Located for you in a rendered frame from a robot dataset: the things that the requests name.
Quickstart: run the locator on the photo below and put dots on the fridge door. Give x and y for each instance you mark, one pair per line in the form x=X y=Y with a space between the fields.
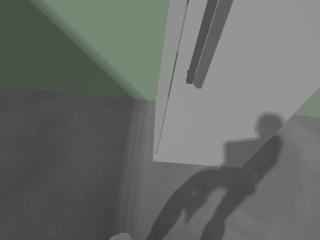
x=260 y=63

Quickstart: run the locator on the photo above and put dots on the handle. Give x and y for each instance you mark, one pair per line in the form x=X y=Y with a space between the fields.
x=201 y=39

